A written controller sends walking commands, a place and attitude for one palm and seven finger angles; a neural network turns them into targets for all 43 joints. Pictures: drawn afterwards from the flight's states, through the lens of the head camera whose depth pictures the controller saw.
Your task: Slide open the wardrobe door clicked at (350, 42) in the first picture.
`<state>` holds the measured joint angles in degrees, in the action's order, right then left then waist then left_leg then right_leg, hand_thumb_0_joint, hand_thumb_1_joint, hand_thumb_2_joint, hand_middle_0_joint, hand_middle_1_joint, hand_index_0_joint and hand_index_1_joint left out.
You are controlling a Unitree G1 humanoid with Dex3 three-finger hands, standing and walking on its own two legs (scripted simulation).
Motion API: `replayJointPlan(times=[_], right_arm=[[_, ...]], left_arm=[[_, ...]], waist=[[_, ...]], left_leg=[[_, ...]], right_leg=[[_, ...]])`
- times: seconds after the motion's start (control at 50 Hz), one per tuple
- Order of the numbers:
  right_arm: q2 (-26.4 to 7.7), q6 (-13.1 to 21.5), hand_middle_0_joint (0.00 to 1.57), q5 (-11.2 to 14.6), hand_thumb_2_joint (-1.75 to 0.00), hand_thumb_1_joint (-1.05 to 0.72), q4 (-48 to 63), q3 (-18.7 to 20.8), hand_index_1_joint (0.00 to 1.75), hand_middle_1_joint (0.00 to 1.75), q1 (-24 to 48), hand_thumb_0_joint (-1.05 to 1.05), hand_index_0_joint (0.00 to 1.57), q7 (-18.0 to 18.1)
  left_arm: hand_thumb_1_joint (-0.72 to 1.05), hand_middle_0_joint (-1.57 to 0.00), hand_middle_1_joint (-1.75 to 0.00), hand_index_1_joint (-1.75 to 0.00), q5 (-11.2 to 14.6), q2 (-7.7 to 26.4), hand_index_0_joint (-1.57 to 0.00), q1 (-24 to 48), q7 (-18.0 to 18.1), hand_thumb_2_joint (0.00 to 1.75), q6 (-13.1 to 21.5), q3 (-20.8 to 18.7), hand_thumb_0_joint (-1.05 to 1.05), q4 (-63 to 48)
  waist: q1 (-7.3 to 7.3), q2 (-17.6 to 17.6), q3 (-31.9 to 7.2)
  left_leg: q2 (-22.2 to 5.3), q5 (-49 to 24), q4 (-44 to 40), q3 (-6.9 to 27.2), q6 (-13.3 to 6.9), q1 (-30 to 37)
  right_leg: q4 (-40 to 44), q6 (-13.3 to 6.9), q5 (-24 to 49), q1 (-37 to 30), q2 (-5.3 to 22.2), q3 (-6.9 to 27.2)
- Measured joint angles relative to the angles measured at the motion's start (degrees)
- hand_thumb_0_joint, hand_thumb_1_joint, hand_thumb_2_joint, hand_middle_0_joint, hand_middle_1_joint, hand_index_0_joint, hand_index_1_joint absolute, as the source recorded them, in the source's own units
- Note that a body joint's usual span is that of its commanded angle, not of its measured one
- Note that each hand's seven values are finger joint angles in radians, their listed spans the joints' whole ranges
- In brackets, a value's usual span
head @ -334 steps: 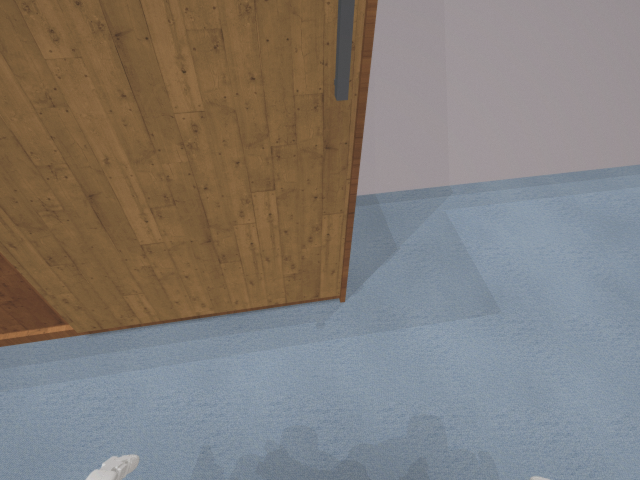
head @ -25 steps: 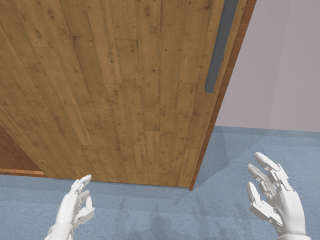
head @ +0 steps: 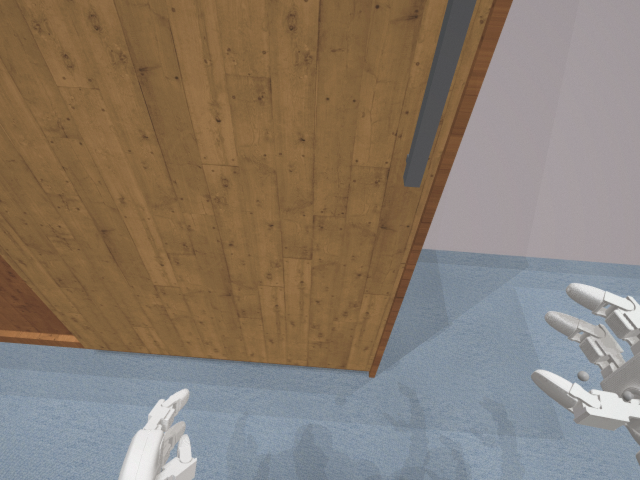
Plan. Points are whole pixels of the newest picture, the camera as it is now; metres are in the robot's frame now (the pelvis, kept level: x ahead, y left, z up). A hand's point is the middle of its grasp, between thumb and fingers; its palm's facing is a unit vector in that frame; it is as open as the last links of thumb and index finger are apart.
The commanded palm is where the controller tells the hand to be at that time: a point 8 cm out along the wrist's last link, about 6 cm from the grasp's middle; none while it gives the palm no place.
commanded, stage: raise the hand with hooked fingers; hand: right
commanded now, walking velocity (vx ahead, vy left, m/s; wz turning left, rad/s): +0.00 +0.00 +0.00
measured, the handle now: (436, 77) +0.54 -0.10 +0.26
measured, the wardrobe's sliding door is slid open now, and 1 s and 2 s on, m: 0.00 0.00 0.00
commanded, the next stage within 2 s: move the hooked fingers beside the handle in 1.26 s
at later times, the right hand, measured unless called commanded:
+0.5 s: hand out of the picture +0.25 -0.30 +0.20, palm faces +0.08 +0.99 -0.09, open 13.7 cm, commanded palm +0.21 -0.33 +0.21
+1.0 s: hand out of the picture +0.27 -0.27 +0.24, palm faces +0.00 +1.00 -0.10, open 14.0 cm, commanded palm +0.23 -0.32 +0.26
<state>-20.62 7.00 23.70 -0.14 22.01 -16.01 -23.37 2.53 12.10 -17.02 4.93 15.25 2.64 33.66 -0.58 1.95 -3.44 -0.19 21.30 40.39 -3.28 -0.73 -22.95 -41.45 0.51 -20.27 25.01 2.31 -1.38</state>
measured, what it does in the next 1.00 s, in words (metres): stands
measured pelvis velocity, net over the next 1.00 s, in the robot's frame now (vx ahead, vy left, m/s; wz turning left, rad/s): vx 0.00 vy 0.00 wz -0.03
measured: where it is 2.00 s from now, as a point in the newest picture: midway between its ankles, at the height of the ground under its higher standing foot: outside the picture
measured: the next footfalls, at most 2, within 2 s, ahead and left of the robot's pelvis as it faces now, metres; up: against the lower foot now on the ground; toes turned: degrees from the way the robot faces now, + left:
none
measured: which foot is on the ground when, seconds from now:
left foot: down 0.00-1.00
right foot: down 0.00-1.00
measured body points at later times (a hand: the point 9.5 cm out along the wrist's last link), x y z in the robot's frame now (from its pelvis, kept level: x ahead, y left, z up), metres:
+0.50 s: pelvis +0.00 -0.02 +0.02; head -0.02 -0.01 +0.47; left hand +0.22 +0.17 -0.03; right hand +0.24 -0.35 +0.20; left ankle -0.01 +0.11 -0.72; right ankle +0.01 -0.12 -0.72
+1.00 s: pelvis +0.00 +0.00 +0.02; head -0.02 +0.03 +0.47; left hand +0.21 +0.22 -0.04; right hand +0.26 -0.32 +0.24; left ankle -0.01 +0.11 -0.72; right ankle +0.01 -0.12 -0.72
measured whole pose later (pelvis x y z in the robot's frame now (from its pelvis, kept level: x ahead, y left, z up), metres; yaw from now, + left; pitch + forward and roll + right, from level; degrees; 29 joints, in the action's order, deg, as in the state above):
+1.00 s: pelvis +0.00 +0.00 +0.02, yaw -1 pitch -2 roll +0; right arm -29.5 -18.1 20.7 -2.3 27.7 9.5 -29.6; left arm 5.2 16.8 -11.5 4.8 10.0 4.4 33.4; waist 3.4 3.4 -1.6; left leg -0.6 15.6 26.7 -4.4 -0.8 -8.7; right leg -27.4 0.4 -13.9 11.0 1.2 -0.4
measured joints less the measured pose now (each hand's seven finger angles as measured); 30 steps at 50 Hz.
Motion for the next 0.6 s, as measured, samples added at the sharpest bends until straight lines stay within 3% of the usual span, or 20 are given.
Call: replayJointPlan(times=[0.1, 0.24, 0.36, 0.44, 0.52, 0.6], right_arm=[[1.4, 1.0, 0.27, -0.2, -0.52, 0.00, 4.6, 1.2, 0.87, 0.88, -0.2, 0.00, 0.27, 1.7], [-0.1, -5.9, 0.28, -3.7, -0.45, 0.16, 4.3, -2.4, 0.98, 0.99, 4.9, 0.00, 0.28, 0.4], [-3.0, -8.2, 0.29, -3.2, -0.39, 0.30, 4.9, 0.8, 1.07, 1.08, 11.5, -0.01, 0.29, 1.1], [-4.5, -13.0, 0.30, -2.9, -0.35, 0.39, 2.3, 2.8, 1.13, 1.13, 16.8, -0.01, 0.30, 0.0], [-5.8, -19.4, 0.30, -4.2, -0.33, 0.45, 0.1, 2.5, 1.16, 1.17, 19.8, -0.01, 0.30, -1.4], [-6.4, -21.7, 0.30, -4.8, -0.31, 0.48, 1.7, 2.7, 1.18, 1.19, 20.8, -0.01, 0.30, -2.1]], left_arm=[[0.90, -0.21, -0.30, -0.30, 0.2, 2.4, -0.20, -1.9, -0.4, 0.90, 1.3, -0.9, 0.01, 1.1], [0.90, -0.21, -0.30, -0.30, 0.8, 3.8, -0.20, 1.5, 1.5, 0.90, 2.2, -0.6, 0.01, 1.7], [0.90, -0.21, -0.30, -0.30, 0.8, 2.0, -0.20, 4.2, 1.7, 0.90, 2.4, 1.3, 0.01, 0.4], [0.90, -0.21, -0.30, -0.30, 1.3, 1.5, -0.20, 5.2, 1.3, 0.90, 1.0, 2.6, 0.01, -0.2], [0.90, -0.21, -0.30, -0.30, 1.8, 1.6, -0.20, 5.8, 0.9, 0.90, -1.2, 3.4, 0.01, -0.7], [0.90, -0.21, -0.30, -0.30, 1.6, 1.5, -0.20, 5.8, 0.8, 0.90, -2.4, 3.8, 0.01, -0.6]], waist=[[2.01, -0.2, 0.1], [3.33, -0.2, 1.7], [3.94, -0.8, 2.1], [4.64, -0.2, 1.9], [4.98, 0.7, 2.2], [5.11, 0.8, 2.9]], left_leg=[[-0.6, -0.7, -2.3, -0.3, 0.7, 2.7], [-1.6, -2.2, -5.5, -0.8, 1.6, 6.8], [-1.7, -3.7, -9.0, -0.9, 1.6, 10.8], [-1.8, -4.5, -10.8, -1.1, 1.6, 12.5], [-1.9, -5.1, -12.0, -1.3, 1.6, 13.2], [-1.8, -5.6, -13.2, -1.4, 1.4, 14.1]], right_leg=[[1.3, -0.8, 0.3, -2.0, -0.7, 0.2], [3.8, -1.8, 1.7, -5.4, -1.9, 0.7], [7.1, -1.7, 3.1, -9.4, -2.1, 0.7], [9.0, -1.7, 3.9, -11.0, -2.3, 0.8], [10.5, -1.7, 4.8, -11.7, -2.5, 1.1], [11.9, -1.5, 5.5, -12.7, -2.4, 1.1]])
